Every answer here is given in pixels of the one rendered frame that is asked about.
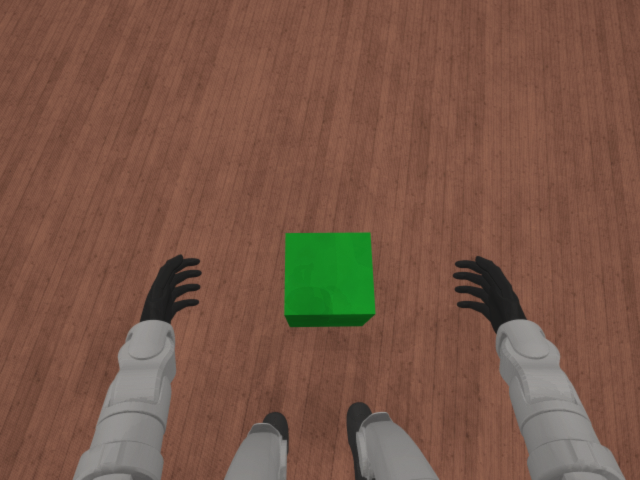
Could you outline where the right robot forearm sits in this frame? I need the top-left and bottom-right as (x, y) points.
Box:
(496, 319), (626, 480)

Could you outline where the right robot foot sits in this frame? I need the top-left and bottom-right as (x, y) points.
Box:
(346, 402), (375, 480)

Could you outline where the left robot forearm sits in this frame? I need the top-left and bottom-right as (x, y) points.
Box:
(73, 320), (176, 480)

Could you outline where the carton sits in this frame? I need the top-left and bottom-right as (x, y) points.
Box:
(284, 233), (375, 327)

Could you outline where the left robot thigh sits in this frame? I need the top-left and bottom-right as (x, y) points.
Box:
(224, 432), (287, 480)

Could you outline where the left robot hand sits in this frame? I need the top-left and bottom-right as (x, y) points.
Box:
(139, 254), (202, 325)

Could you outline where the right robot hand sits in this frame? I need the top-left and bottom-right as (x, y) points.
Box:
(453, 256), (527, 335)

